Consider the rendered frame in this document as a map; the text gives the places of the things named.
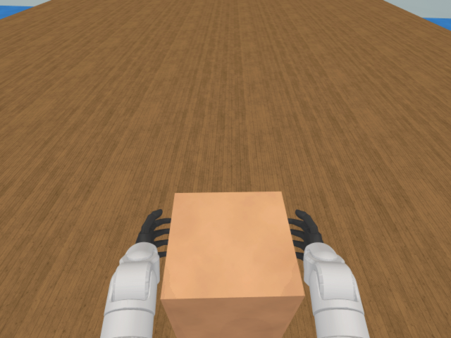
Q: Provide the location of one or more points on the robot right hand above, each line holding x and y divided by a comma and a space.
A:
309, 235

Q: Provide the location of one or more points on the robot left hand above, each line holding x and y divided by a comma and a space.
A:
147, 233

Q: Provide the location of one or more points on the right robot forearm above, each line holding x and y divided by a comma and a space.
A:
335, 300

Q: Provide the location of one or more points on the carton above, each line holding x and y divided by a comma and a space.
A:
231, 269

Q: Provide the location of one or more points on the left robot forearm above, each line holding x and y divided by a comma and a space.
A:
131, 301

